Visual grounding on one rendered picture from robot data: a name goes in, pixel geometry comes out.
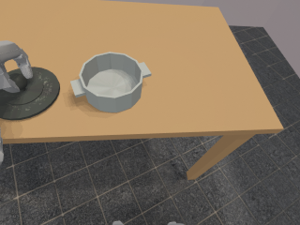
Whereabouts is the robot left hand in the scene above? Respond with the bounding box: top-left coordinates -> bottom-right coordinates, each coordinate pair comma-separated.
0,40 -> 33,93

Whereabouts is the pot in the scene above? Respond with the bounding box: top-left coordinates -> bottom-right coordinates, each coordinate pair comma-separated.
70,52 -> 152,113

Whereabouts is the lid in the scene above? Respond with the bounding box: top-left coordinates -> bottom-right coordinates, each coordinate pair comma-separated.
0,67 -> 60,121

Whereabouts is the knob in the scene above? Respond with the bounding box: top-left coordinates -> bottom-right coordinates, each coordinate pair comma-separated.
9,73 -> 28,91

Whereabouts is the table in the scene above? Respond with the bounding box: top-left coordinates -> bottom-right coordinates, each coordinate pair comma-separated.
0,0 -> 284,180

